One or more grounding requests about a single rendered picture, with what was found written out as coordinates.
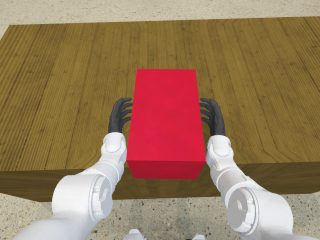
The pedestal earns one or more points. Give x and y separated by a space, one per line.
60 81

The right robot forearm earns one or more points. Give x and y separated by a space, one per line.
225 174

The left robot forearm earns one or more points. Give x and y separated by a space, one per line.
111 163

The robot right upper arm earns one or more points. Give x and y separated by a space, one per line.
261 215

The robot left shin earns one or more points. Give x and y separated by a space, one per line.
134 231

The carton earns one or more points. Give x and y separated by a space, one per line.
166 137

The robot left hand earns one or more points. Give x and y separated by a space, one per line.
116 120

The robot right hand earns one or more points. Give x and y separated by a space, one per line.
215 121

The robot left upper arm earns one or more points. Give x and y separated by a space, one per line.
79 202

